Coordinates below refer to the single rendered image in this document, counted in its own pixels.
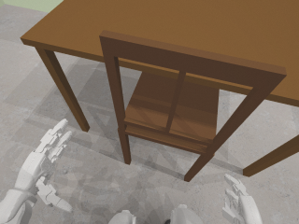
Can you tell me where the right robot thigh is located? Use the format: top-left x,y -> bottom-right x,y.
170,207 -> 204,224

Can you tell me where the left robot thigh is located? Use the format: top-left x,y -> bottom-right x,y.
108,212 -> 136,224

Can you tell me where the robot left hand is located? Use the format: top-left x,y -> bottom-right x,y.
14,119 -> 74,214

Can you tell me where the table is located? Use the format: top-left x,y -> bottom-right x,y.
20,0 -> 299,177

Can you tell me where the chair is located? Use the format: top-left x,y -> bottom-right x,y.
99,30 -> 287,182

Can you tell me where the robot thigh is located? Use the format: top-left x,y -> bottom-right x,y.
108,212 -> 136,224
170,207 -> 204,224

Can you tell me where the left robot forearm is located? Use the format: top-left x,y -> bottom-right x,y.
0,188 -> 37,224

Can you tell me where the robot right hand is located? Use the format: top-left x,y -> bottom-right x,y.
222,174 -> 263,224

